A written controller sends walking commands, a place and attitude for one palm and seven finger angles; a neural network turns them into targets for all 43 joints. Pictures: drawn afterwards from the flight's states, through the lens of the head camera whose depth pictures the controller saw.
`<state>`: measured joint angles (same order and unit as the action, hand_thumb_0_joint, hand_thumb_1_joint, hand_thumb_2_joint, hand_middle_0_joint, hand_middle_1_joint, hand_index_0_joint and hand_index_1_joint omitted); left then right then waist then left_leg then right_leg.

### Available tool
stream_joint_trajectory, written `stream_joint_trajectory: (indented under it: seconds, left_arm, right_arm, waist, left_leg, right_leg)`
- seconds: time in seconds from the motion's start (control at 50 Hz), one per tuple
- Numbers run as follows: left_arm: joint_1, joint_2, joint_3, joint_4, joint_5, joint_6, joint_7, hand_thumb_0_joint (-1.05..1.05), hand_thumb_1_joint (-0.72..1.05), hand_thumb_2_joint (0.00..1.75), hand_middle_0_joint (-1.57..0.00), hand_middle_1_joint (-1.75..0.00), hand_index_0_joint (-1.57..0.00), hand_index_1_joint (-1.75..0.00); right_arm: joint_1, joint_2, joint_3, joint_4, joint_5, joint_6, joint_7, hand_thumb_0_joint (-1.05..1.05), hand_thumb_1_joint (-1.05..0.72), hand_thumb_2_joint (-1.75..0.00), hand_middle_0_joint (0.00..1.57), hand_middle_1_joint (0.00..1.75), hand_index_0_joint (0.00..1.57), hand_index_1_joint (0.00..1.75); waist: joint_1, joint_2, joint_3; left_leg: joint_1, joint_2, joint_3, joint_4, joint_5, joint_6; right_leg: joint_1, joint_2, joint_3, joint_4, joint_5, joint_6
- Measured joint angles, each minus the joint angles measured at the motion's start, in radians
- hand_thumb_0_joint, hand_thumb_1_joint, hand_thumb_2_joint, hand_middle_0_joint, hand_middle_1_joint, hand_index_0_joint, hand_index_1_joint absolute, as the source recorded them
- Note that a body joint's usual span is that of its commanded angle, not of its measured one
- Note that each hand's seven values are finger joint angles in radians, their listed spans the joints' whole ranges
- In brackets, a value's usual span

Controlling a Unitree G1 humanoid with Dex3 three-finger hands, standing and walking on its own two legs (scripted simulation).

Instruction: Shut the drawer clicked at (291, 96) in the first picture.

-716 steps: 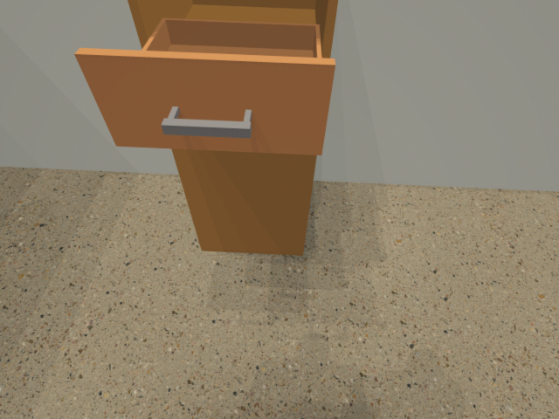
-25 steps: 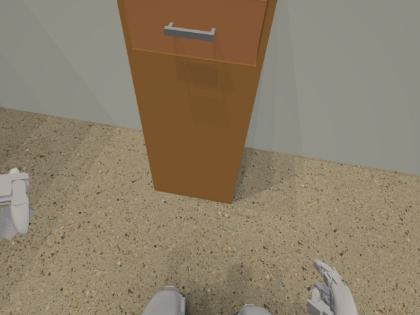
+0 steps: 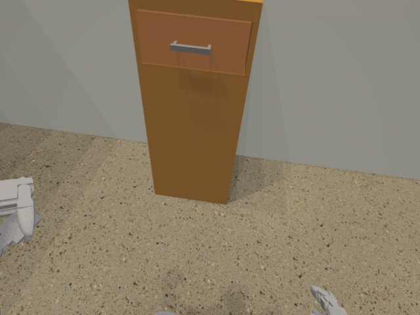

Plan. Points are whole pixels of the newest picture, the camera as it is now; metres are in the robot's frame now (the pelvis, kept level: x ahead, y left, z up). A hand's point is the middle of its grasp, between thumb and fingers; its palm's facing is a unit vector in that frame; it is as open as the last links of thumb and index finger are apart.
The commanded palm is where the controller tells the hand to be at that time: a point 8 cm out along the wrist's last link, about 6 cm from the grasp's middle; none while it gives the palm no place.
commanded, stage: stop stepping back and stand still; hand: left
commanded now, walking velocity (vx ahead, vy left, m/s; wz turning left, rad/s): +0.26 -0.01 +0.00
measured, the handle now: (191, 47) +0.92 +0.16 +0.14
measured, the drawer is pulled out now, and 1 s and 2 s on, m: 0.00 0.00 0.00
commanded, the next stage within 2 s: let the arm hang, fingers relaxed in 0.36 s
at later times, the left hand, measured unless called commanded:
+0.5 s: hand (60, 229) +0.19 +0.25 +0.14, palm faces +0.38 -0.79 -0.48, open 3.2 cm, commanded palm none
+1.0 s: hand out of the picture -0.03 +0.20 -0.17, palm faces +0.06 -0.97 -0.24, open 4.9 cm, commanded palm none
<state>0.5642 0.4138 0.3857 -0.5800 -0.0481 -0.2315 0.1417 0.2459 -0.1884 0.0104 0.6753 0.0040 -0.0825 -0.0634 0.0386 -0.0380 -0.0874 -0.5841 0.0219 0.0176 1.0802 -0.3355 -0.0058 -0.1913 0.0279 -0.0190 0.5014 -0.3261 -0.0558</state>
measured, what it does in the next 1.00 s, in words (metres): steps on the spot: left foot, then left foot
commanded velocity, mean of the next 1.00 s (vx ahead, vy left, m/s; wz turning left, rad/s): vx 0.04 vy -0.02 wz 0.00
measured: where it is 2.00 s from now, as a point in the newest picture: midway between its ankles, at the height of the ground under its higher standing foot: outside the picture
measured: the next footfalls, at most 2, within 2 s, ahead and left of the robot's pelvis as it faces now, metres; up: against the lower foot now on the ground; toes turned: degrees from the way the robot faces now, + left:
left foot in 0.12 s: +0.05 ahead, +0.15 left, +0.00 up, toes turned +4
left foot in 0.58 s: +0.06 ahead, +0.13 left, +0.00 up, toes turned +6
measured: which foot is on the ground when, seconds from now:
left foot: up 0.00-0.10, down 0.12-0.34, up 0.36-0.56, down 0.58-1.00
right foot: down 0.00-1.00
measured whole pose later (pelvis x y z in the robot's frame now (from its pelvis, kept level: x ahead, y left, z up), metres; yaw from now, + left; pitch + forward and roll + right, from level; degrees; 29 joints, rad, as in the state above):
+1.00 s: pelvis +0.01 +0.01 +0.01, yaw +2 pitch -1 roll +0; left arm 0.32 0.19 0.01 1.12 0.01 0.02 0.03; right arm 0.27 -0.16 -0.01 1.06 -0.01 0.03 -0.03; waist 0.01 0.02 0.07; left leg -0.21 0.04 0.06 0.46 -0.22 0.00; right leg -0.15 0.01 -0.11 0.43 -0.25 -0.04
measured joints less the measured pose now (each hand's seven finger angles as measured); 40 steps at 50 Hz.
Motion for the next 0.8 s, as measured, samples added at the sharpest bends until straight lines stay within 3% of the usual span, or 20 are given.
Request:
stream_joint_trajectory:
  seconds: [0.04, 0.08, 0.12, 0.16, 0.22, 0.32, 0.36, 0.42, 0.46, 0.5, 0.58, 0.66, 0.7, 0.72, 0.8]
  left_arm:
    - [-0.013, -0.028, 0.002, 0.064, 0.005, 0.013, 0.011, 0.01, 0.88, 0.9, -1.41, -1.6, -1.41, -1.6]
    - [-0.014, -0.053, -0.009, 0.09, 0.012, 0.03, 0.027, 0.01, 0.89, 0.9, -1.41, -1.6, -1.41, -1.6]
    - [-0.007, -0.069, -0.025, 0.066, 0.01, 0.042, 0.036, 0.01, 0.89, 0.9, -1.41, -1.6, -1.41, -1.6]
    - [-0.012, -0.056, -0.025, 0.05, 0.013, 0.041, 0.036, 0.01, 0.89, 0.9, -1.41, -1.6, -1.41, -1.6]
    - [0.007, -0.024, -0.015, 0.019, 0.022, 0.037, 0.024, 0.02, 0.89, 0.9, -1.41, -1.6, -1.41, -1.6]
    - [0.083, 0.024, 0.019, -0.036, 0.028, 0.009, 0.025, 0.02, 0.89, 0.9, -1.41, -1.6, -1.4, -1.6]
    - [0.082, 0.034, 0.031, -0.034, 0.029, 0.001, 0.022, 0.01, 0.89, 0.9, -1.41, -1.6, -1.4, -1.6]
    - [0.047, -0.009, 0.01, 0.015, 0.025, -0.003, 0.012, 0.01, 0.88, 0.9, -1.41, -1.6, -1.41, -1.6]
    - [0.046, -0.045, 0.0, 0.047, 0.022, -0.001, 0.013, 0.01, 0.88, 0.9, -1.41, -1.6, -1.41, -1.6]
    - [-0.03, -0.064, -0.055, 0.196, 0.059, 0.023, -0.024, 0.01, 0.89, 0.9, -1.41, -1.6, -1.41, -1.6]
    - [-0.225, -0.133, -0.2, 0.69, 0.076, 0.189, -0.086, 0.0, 0.9, 0.9, -1.37, -1.56, -1.36, -1.57]
    - [-0.303, -0.203, -0.302, 1.133, 0.082, 0.291, -0.114, 0.01, 0.91, 0.9, -1.26, -1.47, -1.26, -1.47]
    - [-0.303, -0.244, -0.349, 1.292, 0.077, 0.303, -0.126, 0.01, 0.91, 0.9, -1.2, -1.41, -1.19, -1.41]
    - [-0.301, -0.249, -0.339, 1.341, 0.086, 0.286, -0.095, 0.01, 0.91, 0.89, -1.17, -1.41, -1.16, -1.37]
    - [-0.289, -0.197, -0.337, 1.486, 0.068, 0.259, -0.102, 0.02, 0.9, 0.89, -1.05, -1.32, -1.02, -1.22]
  right_arm:
    - [0.018, -0.011, -0.006, -0.002, 0.002, -0.006, -0.017, 0.02, -0.91, -0.9, 0.21, 0.3, 0.21, 0.3]
    - [0.035, -0.029, -0.01, -0.016, -0.001, -0.025, -0.032, 0.02, -0.91, -0.9, 0.21, 0.3, 0.21, 0.3]
    - [0.041, -0.053, -0.021, -0.044, -0.003, -0.049, -0.042, 0.02, -0.91, -0.9, 0.21, 0.3, 0.2, 0.3]
    - [0.015, -0.031, -0.028, -0.037, -0.003, -0.058, -0.039, 0.02, -0.91, -0.9, 0.2, 0.3, 0.2, 0.3]
    - [0.011, 0.004, -0.021, -0.033, -0.004, -0.072, -0.017, 0.02, -0.91, -0.9, 0.2, 0.3, 0.2, 0.3]
    - [0.044, 0.028, 0.003, -0.057, -0.003, -0.054, 0.005, 0.02, -0.91, -0.9, 0.2, 0.3, 0.2, 0.3]
    - [0.038, 0.023, 0.002, -0.057, -0.002, -0.036, 0.007, 0.02, -0.91, -0.9, 0.2, 0.3, 0.2, 0.3]
    - [0.013, 0.004, -0.009, -0.002, -0.004, -0.012, 0.012, 0.02, -0.91, -0.9, 0.21, 0.3, 0.2, 0.3]
    - [0.009, -0.003, -0.008, 0.015, -0.005, -0.002, 0.01, 0.02, -0.91, -0.9, 0.21, 0.3, 0.2, 0.3]
    - [0.009, -0.02, -0.031, 0.045, -0.004, -0.005, 0.05, 0.02, -0.91, -0.9, 0.2, 0.3, 0.2, 0.3]
    - [-0.004, -0.062, -0.038, 0.073, -0.02, 0.06, 0.083, 0.01, -0.91, -0.9, 0.2, 0.3, 0.2, 0.3]
    - [-0.034, -0.037, -0.016, 0.131, -0.042, 0.089, 0.074, 0.01, -0.91, -0.9, 0.2, 0.3, 0.2, 0.3]
    - [-0.033, -0.019, -0.005, 0.161, -0.041, 0.091, 0.066, 0.01, -0.91, -0.9, 0.2, 0.3, 0.2, 0.3]
    - [-0.028, -0.006, -0.003, 0.178, -0.038, 0.091, 0.061, 0.01, -0.91, -0.9, 0.2, 0.3, 0.2, 0.3]
    - [-0.005, 0.029, -0.005, 0.253, -0.029, 0.101, 0.047, 0.01, -0.91, -0.9, 0.2, 0.3, 0.2, 0.3]
  waist:
    - [-0.008, -0.011, -0.012]
    - [-0.023, -0.013, -0.009]
    - [-0.043, 0.006, 0.012]
    - [-0.052, -0.034, 0.055]
    - [-0.078, -0.038, 0.076]
    - [-0.081, 0.016, 0.08]
    - [-0.064, 0.03, 0.089]
    - [-0.039, 0.052, 0.101]
    - [-0.034, 0.048, 0.091]
    - [-0.04, 0.054, 0.07]
    - [-0.058, 0.095, 0.065]
    - [-0.074, 0.054, 0.101]
    - [-0.074, 0.037, 0.121]
    - [-0.07, 0.027, 0.13]
    - [-0.045, 0.008, 0.153]
  left_leg:
    - [0.089, 0.005, 0.025, -0.142, -0.027, 0.017]
    - [0.215, 0.014, 0.048, -0.375, -0.029, 0.035]
    - [0.307, 0.026, 0.042, -0.55, 0.049, 0.048]
    - [0.305, 0.006, 0.06, -0.519, 0.077, 0.021]
    - [0.318, 0.012, 0.053, -0.534, 0.079, 0.01]
    - [0.3, 0.054, 0.038, -0.504, 0.043, 0.001]
    - [0.238, 0.05, 0.025, -0.369, -0.061, 0.015]
    - [0.161, 0.015, -0.005, -0.135, -0.102, 0.018]
    - [0.158, 0.004, 0.012, -0.138, -0.076, 0.018]
    - [0.152, 0.002, 0.039, -0.199, -0.087, 0.013]
    - [0.215, 0.007, 0.027, -0.411, 0.081, 0.031]
    - [0.224, 0.008, 0.03, -0.386, 0.012, 0.008]
    - [0.246, 0.016, 0.033, -0.415, 0.022, -0.003]
    - [0.256, 0.02, 0.031, -0.433, 0.031, -0.005]
    - [0.299, 0.026, 0.026, -0.508, 0.066, -0.009]
  right_leg:
    - [-0.003, -0.021, 0.012, -0.017, 0.011, 0.008]
    - [-0.013, -0.034, 0.014, 0.003, 0.007, 0.02]
    - [-0.053, -0.031, 0.005, 0.092, -0.03, 0.035]
    - [-0.114, -0.041, 0.027, 0.253, -0.122, 0.042]
    - [-0.19, -0.025, 0.003, 0.397, -0.143, 0.043]
    - [-0.115, -0.016, -0.076, 0.153, -0.114, 0.036]
    - [-0.112, -0.012, -0.068, 0.097, 0.015, -0.001]
    - [-0.106, -0.008, -0.064, 0.109, 0.043, -0.015]
    - [-0.085, -0.012, -0.052, 0.075, 0.039, -0.011]
    - [-0.088, -0.03, -0.068, 0.066, 0.038, -0.004]
    - [-0.12, -0.048, -0.111, 0.159, -0.022, 0.011]
    - [-0.127, -0.049, -0.101, 0.204, -0.043, 0.015]
    - [-0.102, -0.038, -0.098, 0.165, -0.036, 0.012]
    - [-0.09, -0.032, -0.1, 0.141, -0.025, 0.008]
    - [-0.04, -0.019, -0.106, 0.05, 0.018, 0.001]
